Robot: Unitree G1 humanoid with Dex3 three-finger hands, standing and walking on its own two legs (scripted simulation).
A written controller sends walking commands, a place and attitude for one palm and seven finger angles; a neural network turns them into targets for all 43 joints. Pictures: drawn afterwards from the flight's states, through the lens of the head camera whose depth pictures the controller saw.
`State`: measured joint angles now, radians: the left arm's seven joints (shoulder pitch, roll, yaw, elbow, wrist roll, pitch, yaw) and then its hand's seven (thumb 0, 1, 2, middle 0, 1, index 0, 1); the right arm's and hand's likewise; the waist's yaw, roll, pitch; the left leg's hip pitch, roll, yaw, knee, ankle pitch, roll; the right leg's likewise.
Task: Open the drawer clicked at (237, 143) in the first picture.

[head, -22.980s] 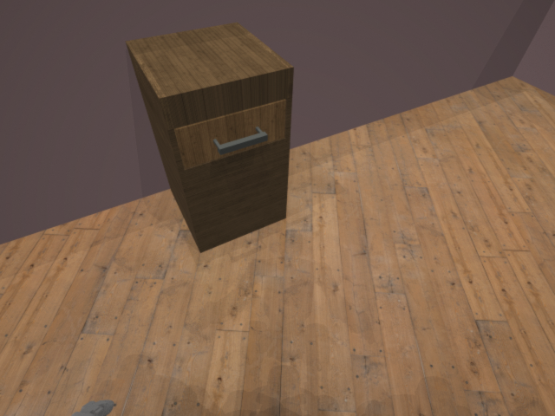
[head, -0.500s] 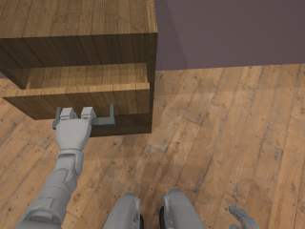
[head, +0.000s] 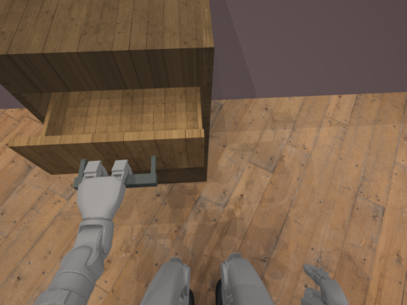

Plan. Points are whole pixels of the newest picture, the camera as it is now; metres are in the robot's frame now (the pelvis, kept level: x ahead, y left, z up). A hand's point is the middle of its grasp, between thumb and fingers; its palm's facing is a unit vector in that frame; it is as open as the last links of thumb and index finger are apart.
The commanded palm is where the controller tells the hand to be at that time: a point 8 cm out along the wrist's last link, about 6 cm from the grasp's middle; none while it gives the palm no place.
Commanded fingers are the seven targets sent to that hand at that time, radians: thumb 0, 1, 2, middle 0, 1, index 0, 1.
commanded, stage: pull the drawer open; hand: left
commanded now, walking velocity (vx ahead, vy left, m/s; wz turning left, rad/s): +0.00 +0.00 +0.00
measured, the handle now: (117, 172) +0.39 +0.21 -0.07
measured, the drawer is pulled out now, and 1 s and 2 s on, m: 0.13 0.21 0.28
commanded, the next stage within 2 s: none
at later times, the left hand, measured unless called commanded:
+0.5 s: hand (110, 218) +0.29 +0.21 -0.09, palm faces -0.09 -0.07 -0.99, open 5.8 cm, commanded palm +0.25 +0.21 -0.04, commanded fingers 0.00 0.90 0.90 -0.40 -1.35 -0.40 -1.35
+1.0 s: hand (108, 241) +0.24 +0.21 -0.09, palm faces -0.11 -0.08 -0.99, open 5.9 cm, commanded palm +0.21 +0.21 -0.04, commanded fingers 0.00 0.90 0.90 -0.40 -1.35 -0.40 -1.35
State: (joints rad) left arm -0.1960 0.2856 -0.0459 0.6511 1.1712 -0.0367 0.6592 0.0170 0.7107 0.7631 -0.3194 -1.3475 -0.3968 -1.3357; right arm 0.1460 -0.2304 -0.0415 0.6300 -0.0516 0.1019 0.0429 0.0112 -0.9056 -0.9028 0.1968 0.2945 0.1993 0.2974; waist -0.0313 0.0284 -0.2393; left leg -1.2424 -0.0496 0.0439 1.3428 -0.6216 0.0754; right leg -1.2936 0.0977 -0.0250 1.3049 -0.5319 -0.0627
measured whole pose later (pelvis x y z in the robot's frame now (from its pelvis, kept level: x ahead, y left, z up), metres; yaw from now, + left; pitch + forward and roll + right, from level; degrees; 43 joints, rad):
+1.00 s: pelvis +0.00 -0.02 +0.00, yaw +0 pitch +29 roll +1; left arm 0.16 0.27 -0.04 0.38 1.18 -0.09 0.66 0.02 0.70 0.74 -0.32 -1.35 -0.39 -1.32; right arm 0.09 -0.22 -0.02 0.57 -0.07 0.06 0.02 0.01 -0.91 -0.90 0.20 0.29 0.20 0.30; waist 0.00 0.01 -0.25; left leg -1.22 -0.05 0.05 1.36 -0.64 0.05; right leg -1.29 0.10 -0.02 1.35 -0.56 -0.09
